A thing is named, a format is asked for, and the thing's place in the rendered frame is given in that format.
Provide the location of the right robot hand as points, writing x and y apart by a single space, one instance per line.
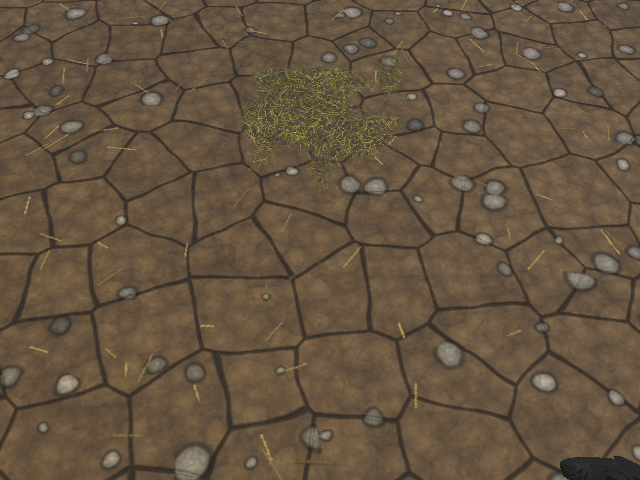
596 468

